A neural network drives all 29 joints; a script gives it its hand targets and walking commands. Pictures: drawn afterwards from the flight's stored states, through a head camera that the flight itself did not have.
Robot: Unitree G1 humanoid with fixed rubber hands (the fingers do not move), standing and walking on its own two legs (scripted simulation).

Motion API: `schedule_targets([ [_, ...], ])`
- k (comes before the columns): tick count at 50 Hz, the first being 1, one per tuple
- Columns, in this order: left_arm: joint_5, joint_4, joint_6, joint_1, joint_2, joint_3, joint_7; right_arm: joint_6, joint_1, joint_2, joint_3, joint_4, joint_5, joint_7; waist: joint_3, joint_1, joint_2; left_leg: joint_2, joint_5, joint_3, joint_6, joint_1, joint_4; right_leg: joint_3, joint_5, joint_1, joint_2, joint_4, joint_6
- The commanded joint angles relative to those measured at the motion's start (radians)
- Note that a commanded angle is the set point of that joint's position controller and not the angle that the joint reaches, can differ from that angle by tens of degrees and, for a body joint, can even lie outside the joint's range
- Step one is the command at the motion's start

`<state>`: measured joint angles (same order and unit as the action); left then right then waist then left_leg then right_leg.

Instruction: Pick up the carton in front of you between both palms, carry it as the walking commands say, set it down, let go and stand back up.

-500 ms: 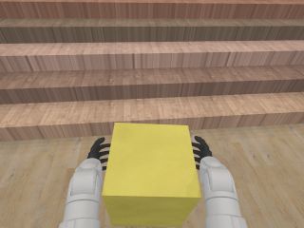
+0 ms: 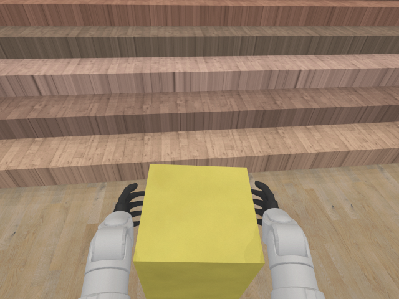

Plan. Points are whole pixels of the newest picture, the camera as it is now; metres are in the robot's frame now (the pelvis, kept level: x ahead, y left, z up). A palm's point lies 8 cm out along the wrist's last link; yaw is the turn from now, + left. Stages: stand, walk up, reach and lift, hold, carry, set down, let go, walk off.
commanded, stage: hold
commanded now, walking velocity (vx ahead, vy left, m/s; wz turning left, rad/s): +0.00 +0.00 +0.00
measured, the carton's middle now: (195, 235) +0.28 +0.00 -0.03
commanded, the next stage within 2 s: carry in 0.40 s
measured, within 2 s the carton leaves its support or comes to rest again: neither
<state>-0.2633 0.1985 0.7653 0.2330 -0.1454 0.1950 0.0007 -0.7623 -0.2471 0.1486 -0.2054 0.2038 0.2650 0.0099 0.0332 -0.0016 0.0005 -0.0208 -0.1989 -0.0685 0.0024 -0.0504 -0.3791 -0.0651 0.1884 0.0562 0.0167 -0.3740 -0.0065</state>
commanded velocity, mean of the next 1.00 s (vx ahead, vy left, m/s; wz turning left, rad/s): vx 0.32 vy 0.00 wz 0.00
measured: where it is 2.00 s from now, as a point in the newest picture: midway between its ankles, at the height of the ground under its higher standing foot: (195, 237)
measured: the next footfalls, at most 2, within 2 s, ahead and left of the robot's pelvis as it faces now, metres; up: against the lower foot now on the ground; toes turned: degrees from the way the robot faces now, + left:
left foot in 0.80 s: +0.14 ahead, +0.10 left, +0.00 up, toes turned +9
right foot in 1.10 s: +0.38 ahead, -0.12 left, +0.00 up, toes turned -11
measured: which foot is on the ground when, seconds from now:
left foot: down 0.00-0.64, up 0.66-0.78, down 0.80-1.00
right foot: down 0.00-0.82, up 0.84-1.00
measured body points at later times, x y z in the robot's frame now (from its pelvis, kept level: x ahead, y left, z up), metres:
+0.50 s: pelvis +0.00 +0.00 +0.00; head -0.04 +0.00 +0.45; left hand +0.30 +0.15 +0.04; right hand +0.30 -0.15 +0.04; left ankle +0.01 +0.12 -0.74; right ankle +0.02 -0.13 -0.74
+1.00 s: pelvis +0.19 -0.01 +0.00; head +0.19 -0.02 +0.45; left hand +0.46 +0.15 +0.07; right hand +0.46 -0.16 +0.07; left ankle +0.10 +0.09 -0.74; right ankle +0.21 -0.11 -0.71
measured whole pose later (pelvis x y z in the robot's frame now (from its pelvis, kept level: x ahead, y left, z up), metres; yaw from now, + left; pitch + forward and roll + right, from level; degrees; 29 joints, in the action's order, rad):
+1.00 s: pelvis +0.19 -0.01 +0.00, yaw +0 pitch +6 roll -1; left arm -0.08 -0.35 1.22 0.12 -0.13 0.12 -0.10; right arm -1.21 -0.14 0.13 -0.08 -0.34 0.10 -0.10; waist -0.13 -0.01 0.03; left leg 0.05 -0.30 0.15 0.00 -0.14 -0.34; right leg 0.14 0.38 0.50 -0.04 -0.74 0.00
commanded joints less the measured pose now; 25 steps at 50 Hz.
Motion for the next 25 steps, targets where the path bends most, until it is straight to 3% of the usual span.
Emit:
schedule_targets([
  [1,0.271,-0.100,-0.045,0.515,-0.906,-0.559,0.225,0.037,-0.466,0.924,0.557,-0.068,-0.259,0.215,-0.263,0.000,0.001,-0.066,0.189,-0.015,0.001,0.033,0.052,-0.016,-0.188,-0.072,0.069,0.041,0.005],
  [19,0.268,-0.091,-0.045,0.537,-0.903,-0.557,0.227,0.037,-0.488,0.922,0.554,-0.060,-0.256,0.215,-0.250,0.001,0.002,-0.065,0.129,-0.014,-0.002,0.015,0.051,-0.014,-0.127,-0.051,0.067,0.040,0.008],
  [20,0.284,-0.095,-0.035,0.570,-0.905,-0.570,0.227,0.028,-0.518,0.916,0.574,-0.061,-0.273,0.215,-0.279,0.002,0.020,0.122,-0.028,-0.016,-0.022,-0.098,0.007,0.010,0.039,0.055,-0.112,-0.023,0.017],
  [22,0.302,-0.123,-0.026,0.584,-0.901,-0.587,0.225,0.022,-0.534,0.912,0.588,-0.097,-0.290,0.212,-0.258,0.004,0.024,0.111,-0.443,-0.061,-0.031,-0.193,0.059,-0.025,0.417,0.151,-0.090,0.009,0.026],
  [23,0.311,-0.151,-0.021,0.604,-0.904,-0.605,0.221,0.017,-0.554,0.910,0.605,-0.122,-0.303,0.209,-0.240,0.002,0.027,0.111,-0.522,-0.067,-0.032,-0.221,0.063,-0.020,0.480,0.190,-0.085,0.000,0.028],
  [25,0.339,-0.193,0.001,0.596,-0.906,-0.646,0.211,-0.003,-0.551,0.908,0.646,-0.168,-0.330,0.196,-0.275,0.001,0.048,0.132,-0.425,-0.085,-0.044,-0.206,0.057,0.026,0.347,0.204,-0.072,-0.069,0.028],
])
